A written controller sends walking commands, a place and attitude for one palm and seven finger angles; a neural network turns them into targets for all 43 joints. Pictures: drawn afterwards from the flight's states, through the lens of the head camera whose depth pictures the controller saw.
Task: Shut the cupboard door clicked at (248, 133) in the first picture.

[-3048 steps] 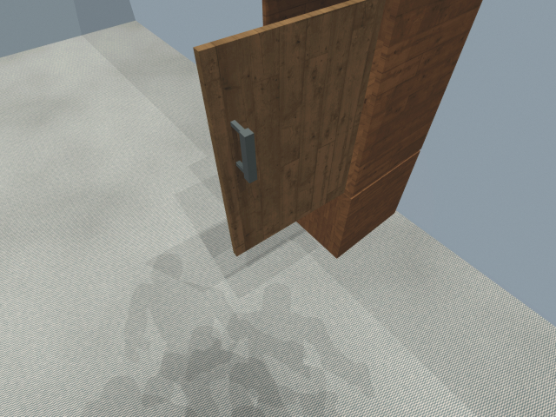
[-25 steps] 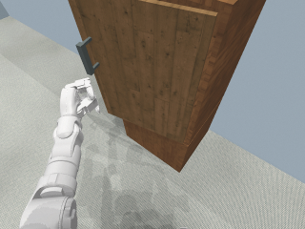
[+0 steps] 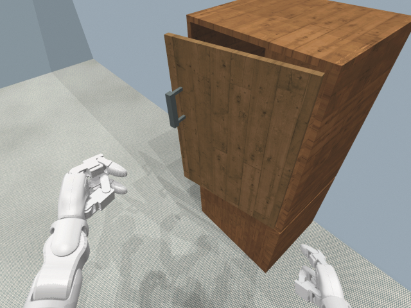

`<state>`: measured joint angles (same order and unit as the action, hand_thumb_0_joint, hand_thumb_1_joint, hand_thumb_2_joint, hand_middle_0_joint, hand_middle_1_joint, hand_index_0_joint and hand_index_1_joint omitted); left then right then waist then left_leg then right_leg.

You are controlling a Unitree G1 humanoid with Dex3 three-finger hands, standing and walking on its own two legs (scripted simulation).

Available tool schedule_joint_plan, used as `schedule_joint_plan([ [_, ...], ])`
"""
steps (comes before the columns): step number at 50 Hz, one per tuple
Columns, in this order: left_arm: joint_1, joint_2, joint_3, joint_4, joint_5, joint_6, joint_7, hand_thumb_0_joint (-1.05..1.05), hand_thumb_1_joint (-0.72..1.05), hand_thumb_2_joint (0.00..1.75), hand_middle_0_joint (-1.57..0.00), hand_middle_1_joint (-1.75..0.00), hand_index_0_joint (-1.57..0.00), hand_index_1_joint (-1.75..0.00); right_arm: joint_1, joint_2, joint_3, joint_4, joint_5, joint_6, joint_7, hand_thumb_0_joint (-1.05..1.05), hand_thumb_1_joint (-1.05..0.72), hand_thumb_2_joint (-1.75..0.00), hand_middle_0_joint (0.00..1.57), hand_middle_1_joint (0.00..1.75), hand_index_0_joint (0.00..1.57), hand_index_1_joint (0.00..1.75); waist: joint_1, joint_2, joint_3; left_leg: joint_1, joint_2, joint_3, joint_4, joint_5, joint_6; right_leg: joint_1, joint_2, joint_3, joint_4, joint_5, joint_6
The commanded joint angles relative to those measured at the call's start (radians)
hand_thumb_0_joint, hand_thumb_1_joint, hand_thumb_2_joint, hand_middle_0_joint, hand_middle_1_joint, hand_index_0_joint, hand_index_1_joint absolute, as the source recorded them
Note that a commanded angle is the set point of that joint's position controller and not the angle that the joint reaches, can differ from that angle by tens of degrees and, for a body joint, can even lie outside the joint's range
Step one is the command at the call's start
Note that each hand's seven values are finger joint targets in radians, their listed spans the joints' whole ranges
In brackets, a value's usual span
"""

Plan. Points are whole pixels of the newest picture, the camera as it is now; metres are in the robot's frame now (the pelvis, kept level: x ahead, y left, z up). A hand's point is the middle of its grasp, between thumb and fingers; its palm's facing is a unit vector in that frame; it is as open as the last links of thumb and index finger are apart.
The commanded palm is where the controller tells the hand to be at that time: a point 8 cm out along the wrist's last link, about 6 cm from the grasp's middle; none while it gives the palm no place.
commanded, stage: draw the hand back to the body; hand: left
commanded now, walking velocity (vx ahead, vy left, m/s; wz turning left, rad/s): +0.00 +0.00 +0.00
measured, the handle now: (176, 107) +0.67 +0.16 +0.04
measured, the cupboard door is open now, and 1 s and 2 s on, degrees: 11 11 11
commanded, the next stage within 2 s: step back with the hand held close in 0.76 s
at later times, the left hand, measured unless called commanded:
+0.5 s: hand (25, 226) +0.18 +0.28 +0.16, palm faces +0.50 -0.75 -0.43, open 6.9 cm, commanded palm +0.14 +0.31 +0.17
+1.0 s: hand (34, 218) +0.19 +0.28 +0.16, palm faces +0.47 -0.76 -0.45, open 7.5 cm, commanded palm +0.14 +0.31 +0.17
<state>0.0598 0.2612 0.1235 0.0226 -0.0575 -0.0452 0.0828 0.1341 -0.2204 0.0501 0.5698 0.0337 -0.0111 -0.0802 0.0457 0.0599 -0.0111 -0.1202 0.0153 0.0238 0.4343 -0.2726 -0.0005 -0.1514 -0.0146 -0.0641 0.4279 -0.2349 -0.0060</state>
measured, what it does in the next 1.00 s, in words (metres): stands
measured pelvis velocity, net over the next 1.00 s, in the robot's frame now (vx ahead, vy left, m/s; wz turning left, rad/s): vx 0.00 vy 0.01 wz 0.01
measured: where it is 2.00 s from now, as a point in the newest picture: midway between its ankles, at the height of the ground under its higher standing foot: outside the picture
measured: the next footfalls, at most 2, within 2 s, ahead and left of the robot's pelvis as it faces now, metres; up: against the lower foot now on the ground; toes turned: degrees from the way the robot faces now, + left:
none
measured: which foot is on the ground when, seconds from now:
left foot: down 0.00-1.00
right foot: down 0.00-1.00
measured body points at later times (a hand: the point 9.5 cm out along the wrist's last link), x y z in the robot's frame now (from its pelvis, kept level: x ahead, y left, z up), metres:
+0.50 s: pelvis +0.00 +0.01 +0.00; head -0.02 -0.03 +0.45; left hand +0.15 +0.32 +0.19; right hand +0.18 -0.22 -0.09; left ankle -0.02 +0.12 -0.74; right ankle +0.00 -0.11 -0.74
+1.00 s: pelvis +0.00 +0.01 +0.00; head -0.01 -0.02 +0.45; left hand +0.16 +0.32 +0.18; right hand +0.18 -0.22 -0.09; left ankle -0.02 +0.12 -0.74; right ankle +0.00 -0.11 -0.74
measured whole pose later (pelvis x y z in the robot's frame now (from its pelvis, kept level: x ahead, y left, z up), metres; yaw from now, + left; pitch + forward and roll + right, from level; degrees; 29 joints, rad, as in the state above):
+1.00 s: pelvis +0.00 +0.01 +0.00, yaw +0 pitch -1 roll -1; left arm 0.48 0.35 0.39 -0.36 -0.05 -0.13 0.12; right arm 0.20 -0.24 0.01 0.62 0.01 -0.06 -0.07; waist 0.03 0.09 -0.02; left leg -0.17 0.02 0.02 0.48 -0.29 0.01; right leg -0.17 -0.01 -0.07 0.42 -0.23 0.00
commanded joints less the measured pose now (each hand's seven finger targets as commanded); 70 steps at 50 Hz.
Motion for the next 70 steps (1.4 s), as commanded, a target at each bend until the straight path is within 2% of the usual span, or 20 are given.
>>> schedule_joint_plan([
  [1,-0.16,0.177,0.102,-0.359,0.006,-0.069,0.022,0.0,0.9,0.9,-0.69,-0.84,-0.69,-0.84,-0.077,-0.1,-0.038,-0.125,-0.017,-0.052,-0.006,0.0,-0.9,-0.9,0.2,0.3,0.2,0.3,-0.022,0.018,-0.14,0.029,-0.015,0.008,-0.082,0.269,0.014,0.116,0.015,0.012,-0.064,0.243,-0.006],
  [5,-0.027,0.201,0.161,-0.39,0.001,-0.064,0.026,0.0,0.9,0.9,-0.58,-0.72,-0.58,-0.72,-0.086,-0.101,-0.041,-0.118,-0.021,-0.055,-0.004,0.0,-0.9,-0.9,0.2,0.3,0.2,0.3,-0.013,-0.041,-0.089,0.011,-0.011,0.007,-0.094,0.251,0.015,0.112,0.015,0.009,-0.08,0.222,0.0],
  [8,0.049,0.225,0.204,-0.449,0.001,-0.07,0.03,0.0,0.9,0.9,-0.5,-0.63,-0.5,-0.63,-0.092,-0.098,-0.045,-0.118,-0.022,-0.061,-0.004,0.0,-0.9,-0.9,0.2,0.3,0.2,0.3,-0.002,0.003,-0.094,0.008,-0.013,0.005,-0.098,0.257,0.013,0.13,0.009,0.011,-0.08,0.213,-0.001],
  [10,0.106,0.243,0.242,-0.474,0.0,-0.076,0.035,0.0,0.9,0.9,-0.45,-0.57,-0.45,-0.57,-0.09,-0.099,-0.05,-0.115,-0.023,-0.067,-0.004,0.0,-0.9,-0.9,0.2,0.3,0.2,0.3,0.002,-0.03,-0.088,0.004,-0.012,0.005,-0.095,0.265,0.014,0.129,0.012,0.006,-0.077,0.217,0.002],
  [15,0.245,0.279,0.314,-0.573,0.0,-0.096,0.046,0.0,0.9,0.9,-0.31,-0.42,-0.31,-0.42,-0.085,-0.097,-0.062,-0.11,-0.023,-0.096,-0.003,0.0,-0.9,-0.9,0.2,0.3,0.2,0.3,0.013,0.013,-0.098,0.005,-0.01,0.008,-0.084,0.296,0.012,0.131,0.008,0.005,-0.067,0.224,0.005],
  [19,0.352,0.301,0.373,-0.607,-0.002,-0.109,0.053,0.0,0.9,0.9,-0.2,-0.3,-0.2,-0.3,-0.079,-0.097,-0.069,-0.101,-0.021,-0.117,-0.004,0.0,-0.9,-0.9,0.2,0.3,0.2,0.3,0.017,0.007,-0.044,-0.023,-0.004,0.009,-0.084,0.28,0.01,0.107,0.008,0.002,-0.071,0.196,0.007],
  [22,0.316,0.247,0.315,-0.552,0.005,-0.108,0.05,0.0,0.9,0.9,-0.2,-0.3,-0.2,-0.3,-0.065,-0.11,-0.075,-0.078,-0.021,-0.132,-0.008,0.0,-0.9,-0.9,0.2,0.3,0.2,0.3,-0.004,-0.034,0.02,-0.029,-0.003,0.011,-0.094,0.224,0.015,0.053,0.009,0.002,-0.092,0.143,0.01],
  [24,0.273,0.248,0.31,-0.544,0.006,-0.11,0.055,0.0,0.9,0.9,-0.2,-0.3,-0.2,-0.3,-0.063,-0.115,-0.078,-0.076,-0.02,-0.137,-0.013,0.0,-0.9,-0.9,0.2,0.3,0.2,0.3,-0.006,-0.034,0.024,-0.022,-0.003,0.009,-0.102,0.181,0.018,0.038,0.008,0.003,-0.095,0.096,0.011],
  [28,0.265,0.258,0.315,-0.563,0.01,-0.119,0.058,0.0,0.9,0.9,-0.2,-0.3,-0.2,-0.3,-0.069,-0.111,-0.077,-0.079,-0.022,-0.147,-0.017,0.0,-0.9,-0.9,0.2,0.3,0.2,0.3,0.006,-0.031,-0.024,-0.01,-0.008,0.006,-0.108,0.165,0.021,0.068,0.005,0.009,-0.092,0.076,0.008],
  [32,0.289,0.295,0.35,-0.588,0.014,-0.122,0.063,0.0,0.9,0.9,-0.2,-0.3,-0.2,-0.3,-0.075,-0.109,-0.073,-0.075,-0.027,-0.156,-0.017,0.0,-0.9,-0.9,0.2,0.3,0.2,0.3,0.017,0.014,-0.043,-0.014,-0.012,0.005,-0.101,0.188,0.016,0.094,0.006,0.011,-0.086,0.104,0.004],
  [33,0.286,0.275,0.335,-0.607,0.015,-0.124,0.061,0.0,0.9,0.9,-0.2,-0.3,-0.2,-0.3,-0.077,-0.1,-0.068,-0.081,-0.026,-0.158,-0.014,0.0,-0.9,-0.9,0.2,0.3,0.2,0.3,0.015,0.046,-0.039,-0.016,-0.012,0.006,-0.102,0.199,0.013,0.097,0.004,0.01,-0.081,0.115,0.002],
  [44,0.32,0.259,0.339,-0.577,0.005,-0.108,0.049,0.0,0.9,0.9,-0.2,-0.3,-0.2,-0.3,-0.067,-0.099,-0.073,-0.084,-0.026,-0.144,-0.01,0.0,-0.9,-0.9,0.2,0.3,0.2,0.3,0.011,0.001,-0.023,-0.013,-0.004,0.016,-0.095,0.237,0.013,0.086,0.009,0.009,-0.085,0.159,0.006],
  [45,0.24,0.375,0.446,-0.612,0.004,-0.138,0.055,0.0,0.9,0.9,-0.2,-0.3,-0.2,-0.3,-0.055,-0.147,-0.088,-0.115,-0.023,-0.118,-0.007,0.0,-0.9,-0.9,0.2,0.3,0.2,0.3,-0.027,-0.013,0.006,-0.116,0.023,-0.009,-0.037,0.158,0.033,0.025,-0.046,0.086,-0.106,0.199,-0.004],
  [46,0.326,0.312,0.396,-0.547,0.004,-0.142,0.05,0.0,0.9,0.9,-0.2,-0.3,-0.2,-0.3,-0.048,-0.128,-0.088,-0.102,-0.024,-0.105,-0.008,0.0,-0.9,-0.9,0.2,0.3,0.2,0.3,-0.031,-0.08,-0.023,-0.112,0.017,-0.015,0.004,0.143,0.032,0.01,-0.086,0.101,-0.107,0.209,-0.015],
  [49,0.391,0.302,0.38,-0.573,0.006,-0.157,0.054,0.0,0.9,0.9,-0.2,-0.3,-0.2,-0.3,-0.043,-0.12,-0.089,-0.11,-0.021,-0.079,-0.008,0.0,-0.9,-0.9,0.2,0.3,0.2,0.3,-0.039,-0.075,-0.106,-0.107,0.016,-0.014,0.071,0.213,0.022,0.012,-0.137,0.111,-0.049,0.331,-0.038],
  [52,0.428,0.336,0.404,-0.637,0.001,-0.154,0.069,0.0,0.9,0.9,-0.2,-0.3,-0.2,-0.3,-0.045,-0.135,-0.098,-0.125,-0.018,-0.057,-0.016,0.0,-0.9,-0.9,0.2,0.3,0.2,0.3,-0.042,-0.019,-0.164,-0.108,0.035,-0.033,0.07,0.356,0.016,0.03,-0.128,0.085,0.027,0.436,-0.032],
  [57,0.463,0.378,0.454,-0.676,-0.004,-0.146,0.083,0.0,0.9,0.9,-0.2,-0.3,-0.2,-0.3,-0.044,-0.142,-0.103,-0.155,-0.019,-0.023,-0.032,0.0,-0.9,-0.9,0.2,0.3,0.2,0.3,-0.036,-0.002,-0.198,-0.154,0.071,-0.062,0.047,0.513,0.011,0.054,-0.078,0.057,0.123,0.479,-0.004],
  [58,0.471,0.359,0.44,-0.674,-0.006,-0.145,0.083,0.0,0.9,0.9,-0.2,-0.3,-0.2,-0.3,-0.038,-0.137,-0.101,-0.161,-0.017,-0.018,-0.033,0.0,-0.9,-0.9,0.2,0.3,0.2,0.3,-0.041,-0.011,-0.192,-0.167,0.079,-0.063,0.044,0.512,0.011,0.054,-0.073,0.057,0.134,0.47,-0.001],
  [62,0.474,0.37,0.456,-0.676,-0.001,-0.151,0.087,0.0,0.9,0.9,-0.2,-0.3,-0.2,-0.3,-0.034,-0.152,-0.106,-0.169,-0.021,-0.015,-0.035,0.0,-0.9,-0.9,0.2,0.3,0.2,0.3,-0.035,0.011,-0.166,-0.284,0.097,-0.093,-0.003,0.325,0.032,0.073,-0.051,0.065,0.15,0.355,0.009],
  [70,0.428,0.338,0.441,-0.683,0.026,-0.188,0.094,0.0,0.9,0.9,-0.2,-0.3,-0.2,-0.3,-0.011,-0.156,-0.098,-0.177,-0.019,-0.044,-0.032,0.0,-0.9,-0.9,0.2,0.3,0.2,0.3,-0.047,0.039,-0.068,-0.639,0.119,-0.135,-0.096,-0.269,0.087,0.173,-0.025,0.098,0.217,0.152,0.02],
])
